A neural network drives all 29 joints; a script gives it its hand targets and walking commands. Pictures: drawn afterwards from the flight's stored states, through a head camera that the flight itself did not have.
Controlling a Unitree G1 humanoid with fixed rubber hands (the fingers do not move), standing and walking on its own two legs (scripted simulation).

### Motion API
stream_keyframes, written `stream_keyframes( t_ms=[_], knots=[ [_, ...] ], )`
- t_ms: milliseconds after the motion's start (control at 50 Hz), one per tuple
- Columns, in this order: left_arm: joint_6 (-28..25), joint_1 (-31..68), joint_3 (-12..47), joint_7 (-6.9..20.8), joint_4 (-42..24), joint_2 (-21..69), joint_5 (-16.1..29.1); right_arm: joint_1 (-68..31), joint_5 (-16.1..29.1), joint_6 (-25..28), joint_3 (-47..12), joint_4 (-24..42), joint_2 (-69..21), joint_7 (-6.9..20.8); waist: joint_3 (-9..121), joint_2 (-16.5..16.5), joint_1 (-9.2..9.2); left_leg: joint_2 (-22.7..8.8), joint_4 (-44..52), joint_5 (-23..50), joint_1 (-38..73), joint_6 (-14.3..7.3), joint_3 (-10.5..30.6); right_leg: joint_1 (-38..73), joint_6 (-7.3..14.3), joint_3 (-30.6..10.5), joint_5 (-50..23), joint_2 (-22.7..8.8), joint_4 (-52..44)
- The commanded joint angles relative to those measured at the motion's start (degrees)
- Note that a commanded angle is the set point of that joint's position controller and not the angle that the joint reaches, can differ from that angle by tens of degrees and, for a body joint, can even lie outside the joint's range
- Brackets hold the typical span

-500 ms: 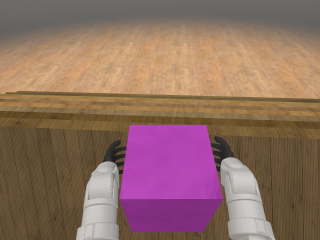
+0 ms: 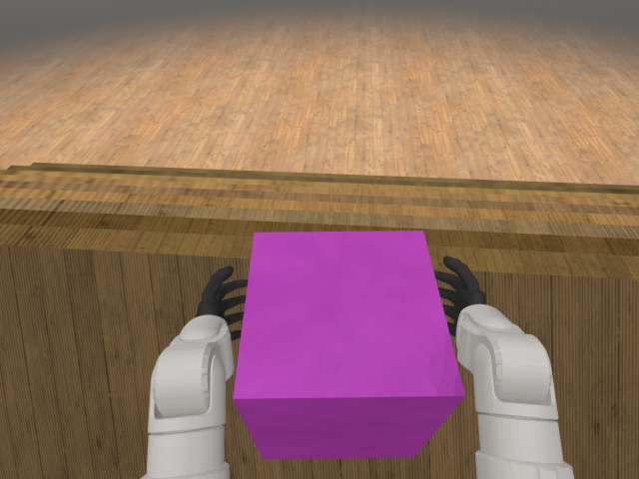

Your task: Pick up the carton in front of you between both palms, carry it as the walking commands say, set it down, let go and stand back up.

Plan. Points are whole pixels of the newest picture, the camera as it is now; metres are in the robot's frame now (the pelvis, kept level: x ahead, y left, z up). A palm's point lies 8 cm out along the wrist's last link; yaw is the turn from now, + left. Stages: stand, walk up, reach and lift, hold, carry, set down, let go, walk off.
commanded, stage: carry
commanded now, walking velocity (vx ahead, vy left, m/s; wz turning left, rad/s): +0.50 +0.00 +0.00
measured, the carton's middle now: (338, 351) +0.28 +0.00 +0.01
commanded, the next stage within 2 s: none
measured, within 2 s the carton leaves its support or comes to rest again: neither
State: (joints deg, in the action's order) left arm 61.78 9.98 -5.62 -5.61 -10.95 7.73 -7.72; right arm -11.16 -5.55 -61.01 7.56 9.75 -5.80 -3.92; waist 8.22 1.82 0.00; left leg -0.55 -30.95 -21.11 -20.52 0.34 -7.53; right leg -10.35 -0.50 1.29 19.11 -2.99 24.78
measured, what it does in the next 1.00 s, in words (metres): walks ahead: left foot, then right foot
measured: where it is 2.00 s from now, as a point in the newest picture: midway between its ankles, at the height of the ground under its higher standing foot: (341, 274)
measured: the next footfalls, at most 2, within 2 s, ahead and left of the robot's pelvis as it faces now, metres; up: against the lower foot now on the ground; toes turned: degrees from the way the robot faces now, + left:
left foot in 0.02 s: +0.07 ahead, +0.11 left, +0.00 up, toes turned +7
right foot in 0.34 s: +0.32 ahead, -0.13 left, +0.00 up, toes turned -13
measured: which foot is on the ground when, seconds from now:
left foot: up 0.00-0.00, down 0.02-0.36, up 0.38-0.80, down 0.82-1.00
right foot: down 0.00-0.04, up 0.06-0.32, down 0.34-0.84, up 0.86-1.00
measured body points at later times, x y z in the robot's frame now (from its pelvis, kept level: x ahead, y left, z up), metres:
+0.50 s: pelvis +0.27 -0.06 +0.00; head +0.28 -0.07 +0.45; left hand +0.55 +0.10 +0.07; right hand +0.55 -0.21 +0.06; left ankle +0.17 +0.06 -0.66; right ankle +0.29 -0.12 -0.74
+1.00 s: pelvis +0.59 -0.02 -0.01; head +0.62 -0.02 +0.44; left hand +0.90 +0.10 +0.06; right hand +0.87 -0.20 +0.06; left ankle +0.62 +0.03 -0.74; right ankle +0.50 -0.14 -0.64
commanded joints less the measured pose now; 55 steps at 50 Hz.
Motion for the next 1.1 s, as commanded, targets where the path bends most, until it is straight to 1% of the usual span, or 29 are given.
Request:
stream_keyframes(
  t_ms=[0, 20, 40, 60, 100, 120, 180, 260, 280, 320, 340, 360, 380, 440, 480, 520, 620, 720, 780, 800, 820, 840, 860, 880, 900, 920, 940, 1000, 1080],
  knots=[
    [2.56, 26.71, 40.96, 14.26, -9.83, 48.87, 23.23, -23.90, 22.32, -2.95, -42.97, 6.15, -53.17, 13.03, 13.45, 3.74, 0.12, 0.60, 11.65, 9.38, 19.27, -0.52, -3.04, -2.36, 4.70, -1.02, -8.68, -6.08, 2.29],
    [3.62, 26.07, 41.00, 14.62, -10.74, 48.87, 23.49, -21.54, 21.42, -3.86, -42.25, 6.86, -52.40, 12.70, 15.32, -3.91, -0.90, -8.20, 15.58, 1.99, 30.92, -3.41, 9.05, -13.61, 2.25, 3.68, -3.98, -3.66, 13.30],
    [4.81, 27.51, 41.38, 15.17, -12.45, 48.51, 24.51, -19.52, 19.41, -4.30, -41.42, 6.89, -51.36, 12.29, 13.59, -17.67, -1.47, -20.81, 17.64, 2.38, 37.21, -9.80, 29.85, -29.10, 0.22, 7.46, 5.67, 1.22, 24.79],
    [5.68, 28.45, 41.78, 15.70, -12.11, 48.94, 25.23, -19.44, 18.38, -4.97, -41.26, 7.72, -51.90, 11.98, 10.00, -17.02, -1.84, -25.09, 17.40, 8.79, 37.06, -14.80, 34.93, -36.13, 1.37, 3.40, 13.06, 0.31, 29.33],
    [6.45, 27.97, 41.37, 16.33, -12.48, 49.62, 26.15, -21.06, 19.87, -6.18, -41.26, 11.02, -54.42, 11.86, 8.21, -7.44, -1.83, -24.07, 17.33, 17.58, 35.09, -14.03, 28.66, -38.41, 2.07, 1.63, 12.94, -2.34, 32.28],
    [6.71, 28.88, 41.33, 16.38, -12.95, 50.07, 26.81, -23.47, 20.82, -6.61, -41.70, 12.85, -54.14, 11.82, 8.39, -5.73, -1.84, -22.64, 18.89, 15.91, 34.15, -12.43, 24.76, -37.64, 1.94, 1.75, 9.97, -2.93, 28.78],
    [7.31, 28.13, 40.45, 15.39, -13.15, 49.94, 26.56, -25.83, 23.13, -7.96, -42.73, 14.50, -53.12, 12.15, 7.53, -8.23, -1.42, -16.68, 19.78, 18.13, 28.45, -8.65, 12.43, -28.99, 0.52, 5.94, 0.51, -1.20, 17.28],
    [8.45, 25.46, 38.85, 13.86, -12.48, 48.44, 24.06, -24.28, 24.11, -9.39, -42.36, 13.08, -50.84, 12.95, 6.08, -11.77, -0.89, -13.51, 16.76, 21.07, 20.45, -5.27, 3.43, -15.27, 0.67, 10.72, -9.90, 1.47, 6.09],
    [8.71, 25.07, 38.44, 13.74, -12.18, 48.20, 23.64, -24.62, 24.11, -9.70, -42.34, 12.89, -50.38, 13.06, 6.45, -10.92, -0.21, -12.74, 13.29, 21.82, 17.02, -4.29, 1.18, -8.43, 1.00, 12.75, -13.11, 2.54, 3.46],
    [9.16, 24.87, 37.55, 13.78, -11.10, 47.46, 23.19, -24.52, 23.89, -10.30, -42.20, 12.68, -49.35, 13.16, 9.91, -6.85, 0.45, -9.26, -0.30, 25.54, 8.34, -2.05, -4.30, 9.13, 2.18, 14.87, -9.49, 3.73, 2.48],
    [9.45, 24.11, 37.04, 13.77, -10.46, 46.81, 22.78, -25.53, 23.73, -10.61, -41.77, 12.56, -48.31, 13.25, 12.18, -0.11, 1.85, -7.09, -13.67, 15.54, 0.89, -0.21, -5.48, 17.41, 3.20, 2.32, -0.55, -5.20, -1.43],
    [9.24, 24.51, 36.40, 13.83, -8.92, 46.43, 22.04, -27.77, 24.14, -11.26, -42.00, 13.94, -48.54, 13.37, 13.53, 15.42, 1.91, 0.35, -29.60, -1.67, -14.10, 2.30, -4.06, 24.16, 10.44, -27.14, 7.56, -20.78, -11.69],
    [9.26, 25.75, 36.66, 13.88, -9.73, 47.79, 22.65, -28.91, 24.58, -11.45, -42.32, 13.14, -49.36, 13.61, 11.99, 12.88, 1.64, -1.35, -37.71, -7.29, -19.55, 0.29, 3.76, 22.86, 13.81, -32.67, 2.94, -23.40, -14.35],
    [8.30, 29.69, 38.78, 14.31, -12.70, 53.38, 24.27, -29.24, 24.49, -10.05, -42.33, 12.90, -53.85, 13.97, 12.25, -0.20, 1.07, -7.62, -37.32, 0.70, -20.02, -2.28, 7.12, 17.08, 10.86, -17.80, -11.83, -19.18, -11.51],
    [7.46, 30.48, 39.91, 14.75, -14.38, 54.79, 25.45, -27.65, 23.51, -8.93, -42.64, 13.08, -56.25, 13.57, 12.80, 1.51, 0.91, -7.10, -30.57, 4.25, -16.57, -1.65, 5.48, 14.97, 8.50, -9.72, -17.03, -16.48, -12.46],
    [7.13, 29.22, 40.90, 15.29, -15.60, 54.54, 26.48, -24.63, 21.96, -7.84, -42.42, 13.08, -56.96, 12.86, 12.62, 3.42, 1.01, -5.78, -25.11, 5.33, -16.66, -1.00, 3.24, 16.36, 8.29, -5.35, -21.36, -14.85, -12.72],
    [7.39, 24.89, 40.78, 16.37, -15.19, 51.02, 26.70, -19.45, 19.30, -7.33, -42.01, 12.53, -55.26, 11.34, 8.29, 5.46, 1.24, -3.48, -10.15, 12.12, -18.78, -0.68, -1.48, 19.54, 8.15, 1.99, -31.07, -11.62, -11.51],
    [7.66, 22.97, 39.95, 16.56, -13.27, 49.56, 25.03, -20.01, 20.19, -8.08, -42.61, 12.87, -54.10, 12.16, 2.81, 7.16, 1.50, -0.96, -0.81, 18.11, -12.89, -2.65, -5.65, 17.86, 7.01, 6.73, -38.74, -10.20, -9.36],
    [7.47, 25.64, 40.34, 16.26, -14.41, 48.70, 25.04, -22.34, 21.58, -8.02, -42.87, 13.21, -53.48, 12.80, 7.34, 6.80, -0.21, 3.54, 3.40, 17.12, 5.84, -3.71, -9.94, 12.81, 4.34, 12.80, -48.34, -7.93, 6.64],
    [7.41, 27.08, 40.59, 16.11, -14.92, 48.05, 24.95, -23.09, 21.75, -7.96, -42.81, 13.11, -52.74, 12.96, 11.00, 3.36, -1.18, 2.16, 3.84, 14.17, 17.86, -3.71, -8.03, 6.20, 3.10, 12.93, -39.92, -5.89, 16.88],
    [7.50, 29.28, 40.55, 15.99, -15.13, 46.79, 25.01, -23.31, 21.70, -8.01, -42.55, 12.76, -51.72, 13.00, 14.33, -5.65, -2.61, -10.16, 6.45, 5.92, 26.13, -6.18, 10.93, -4.04, 1.37, 12.34, -22.30, -2.87, 32.25],
    [7.85, 30.23, 41.62, 15.71, -15.11, 47.39, 25.50, -24.49, 21.71, -7.57, -42.11, 10.52, -50.79, 13.20, 17.72, -20.67, -1.98, -22.31, 14.72, 3.12, 37.03, -15.67, 37.63, -22.22, 0.28, 6.73, 6.88, 6.15, 47.61],
    [7.52, 32.05, 41.46, 15.43, -14.12, 47.36, 25.26, -25.93, 22.85, -7.47, -42.91, 10.82, -51.71, 13.31, 16.41, -15.15, -1.76, -23.23, 15.35, 7.91, 36.25, -16.67, 36.73, -27.65, 1.82, -0.15, 9.07, 2.83, 55.92],
    [7.11, 33.89, 41.64, 15.20, -13.30, 47.99, 25.39, -28.17, 23.76, -7.09, -43.68, 10.77, -52.68, 13.32, 15.73, -11.85, -3.07, -21.10, 13.27, 14.99, 32.92, -16.31, 31.33, -29.26, 3.61, -1.57, 7.24, 0.83, 57.51],
    [6.55, 35.43, 41.61, 14.92, -12.39, 49.16, 25.60, -30.96, 24.46, -6.67, -44.36, 11.13, -53.13, 13.33, 14.46, -5.78, -2.94, -19.90, 11.91, 18.93, 29.43, -14.33, 25.94, -29.79, 4.26, -1.84, 5.22, -1.23, 55.77],
    [5.97, 36.45, 41.24, 14.58, -11.06, 49.30, 25.40, -33.51, 25.05, -6.26, -45.14, 11.06, -53.29, 13.29, 14.08, -3.36, -2.64, -18.58, 12.16, 20.01, 26.15, -12.95, 22.04, -29.30, 4.39, -2.16, 2.69, -2.40, 52.22],
    [5.45, 37.37, 41.11, 14.18, -9.93, 49.16, 25.03, -35.86, 25.66, -5.81, -45.48, 10.63, -53.05, 13.24, 14.43, -3.90, -2.06, -17.73, 13.11, 17.92, 23.55, -11.67, 18.88, -27.40, 4.25, -1.74, 0.73, -2.91, 49.35],
    [4.18, 39.52, 40.32, 12.84, -5.71, 47.62, 23.61, -40.40, 26.50, -4.88, -45.18, 7.67, -51.20, 13.25, 13.60, -5.92, -1.93, -16.03, 14.09, 16.63, 21.24, -11.90, 14.20, -28.33, 3.36, 0.72, -1.69, -2.14, 43.96],
    [4.01, 46.97, 38.50, 11.47, -2.08, 45.08, 23.82, -46.49, 27.10, -4.69, -42.38, 2.15, -48.20, 12.77, 10.32, -7.63, -2.81, -14.13, 12.79, 24.15, 22.28, -12.42, 8.87, -33.15, 2.45, 3.43, -7.38, -2.02, 33.08]
  ],
)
